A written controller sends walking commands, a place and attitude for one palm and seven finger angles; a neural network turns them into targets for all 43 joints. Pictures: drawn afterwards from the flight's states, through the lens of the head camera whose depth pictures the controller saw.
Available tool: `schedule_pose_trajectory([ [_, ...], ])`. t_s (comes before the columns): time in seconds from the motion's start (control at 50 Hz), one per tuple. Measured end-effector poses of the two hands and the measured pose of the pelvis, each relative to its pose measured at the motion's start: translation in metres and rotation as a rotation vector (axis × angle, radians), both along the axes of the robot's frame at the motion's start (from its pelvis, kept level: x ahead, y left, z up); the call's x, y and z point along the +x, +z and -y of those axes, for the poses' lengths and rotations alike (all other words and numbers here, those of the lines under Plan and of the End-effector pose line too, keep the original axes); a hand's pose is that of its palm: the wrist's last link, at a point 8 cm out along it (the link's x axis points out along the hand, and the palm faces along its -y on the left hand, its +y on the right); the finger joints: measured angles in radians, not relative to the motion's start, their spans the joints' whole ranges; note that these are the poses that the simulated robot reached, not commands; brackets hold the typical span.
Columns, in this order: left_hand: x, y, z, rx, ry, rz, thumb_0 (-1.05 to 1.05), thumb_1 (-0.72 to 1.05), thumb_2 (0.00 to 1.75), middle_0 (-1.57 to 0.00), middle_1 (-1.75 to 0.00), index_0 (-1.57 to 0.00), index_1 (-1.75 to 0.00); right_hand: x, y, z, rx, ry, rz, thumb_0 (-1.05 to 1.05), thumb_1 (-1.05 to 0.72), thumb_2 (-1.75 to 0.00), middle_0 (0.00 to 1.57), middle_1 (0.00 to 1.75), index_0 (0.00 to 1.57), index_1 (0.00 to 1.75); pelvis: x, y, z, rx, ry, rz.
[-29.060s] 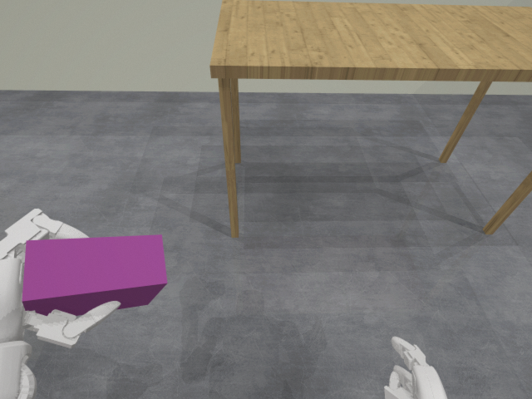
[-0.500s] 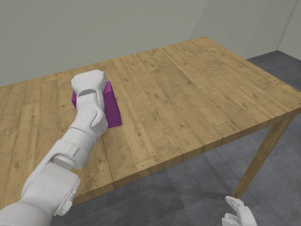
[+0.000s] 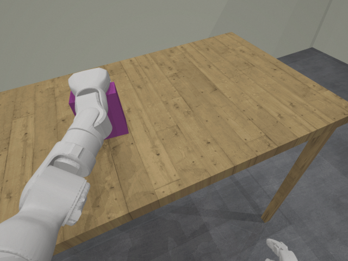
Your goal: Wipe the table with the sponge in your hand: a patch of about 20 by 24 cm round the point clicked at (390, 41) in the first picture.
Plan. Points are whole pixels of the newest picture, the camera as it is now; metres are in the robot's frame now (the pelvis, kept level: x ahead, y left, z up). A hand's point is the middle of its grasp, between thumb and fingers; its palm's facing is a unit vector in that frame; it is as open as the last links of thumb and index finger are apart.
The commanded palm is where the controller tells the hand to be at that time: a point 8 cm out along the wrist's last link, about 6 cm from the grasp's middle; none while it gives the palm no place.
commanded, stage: wipe forward along the third lane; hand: left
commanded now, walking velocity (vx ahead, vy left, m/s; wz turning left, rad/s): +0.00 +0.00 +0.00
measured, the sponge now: (103, 120) +0.44 +0.20 +0.11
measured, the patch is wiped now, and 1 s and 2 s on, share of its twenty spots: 0.90 0.90 0.90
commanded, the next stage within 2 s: wipe back along the third lane in 0.04 s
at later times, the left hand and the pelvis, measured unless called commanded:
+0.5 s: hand (94, 101) +0.45 +0.21 +0.16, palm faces +0.06 -0.03 -1.00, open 10.0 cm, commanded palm +0.41 +0.21 +0.19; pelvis +0.02 +0.02 +0.00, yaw +0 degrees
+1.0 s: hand (92, 111) +0.41 +0.20 +0.16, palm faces +0.16 -0.13 -0.98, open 10.0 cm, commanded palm +0.36 +0.18 +0.18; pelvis +0.04 +0.04 +0.00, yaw +1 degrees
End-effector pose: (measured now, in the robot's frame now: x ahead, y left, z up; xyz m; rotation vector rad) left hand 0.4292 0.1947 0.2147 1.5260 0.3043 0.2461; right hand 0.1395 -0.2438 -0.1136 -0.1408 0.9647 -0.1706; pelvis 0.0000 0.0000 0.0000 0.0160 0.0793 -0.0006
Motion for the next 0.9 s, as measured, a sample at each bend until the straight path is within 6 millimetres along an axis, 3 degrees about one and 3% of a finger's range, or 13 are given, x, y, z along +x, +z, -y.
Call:
schedule_pose_trajectory([
  [0.22,0.019,-0.002,-0.013,0.000,0.000,-0.015,0.00,-0.53,1.09,-0.75,-1.34,-0.77,-1.33,-0.026,-0.008,0.005,-0.015,-0.043,-0.085,0.01,-0.91,-0.90,0.20,0.30,0.20,0.30,0.006,0.001,-0.005,-0.006,-0.006,-0.031],
  [0.32,0.014,-0.004,-0.013,-0.002,-0.016,0.019,-0.01,-0.53,1.09,-0.74,-1.35,-0.76,-1.34,-0.023,-0.010,0.000,-0.004,-0.041,-0.098,0.01,-0.91,-0.90,0.20,0.30,0.20,0.30,0.012,0.001,-0.010,-0.009,-0.011,-0.027],
  [0.44,0.004,-0.005,-0.012,0.002,-0.016,0.079,0.00,-0.52,1.08,-0.73,-1.35,-0.75,-1.35,0.008,-0.004,-0.013,0.021,-0.009,-0.050,0.01,-0.91,-0.90,0.20,0.30,0.20,0.30,0.018,0.002,-0.016,-0.011,-0.010,-0.014],
  [0.72,-0.018,-0.004,-0.013,-0.036,0.002,0.128,0.01,-0.49,1.07,-0.70,-1.37,-0.73,-1.36,0.119,0.040,-0.065,0.080,0.148,0.175,0.01,-0.91,-0.90,0.20,0.30,0.20,0.30,0.034,0.001,-0.031,-0.020,0.007,0.022],
  [0.9,-0.036,-0.005,-0.011,-0.062,-0.035,0.175,0.02,-0.48,1.06,-0.69,-1.37,-0.72,-1.37,0.120,0.034,-0.078,0.101,0.187,0.127,0.01,-0.91,-0.90,0.20,0.30,0.20,0.30,0.041,-0.002,-0.039,-0.025,0.013,0.043],
])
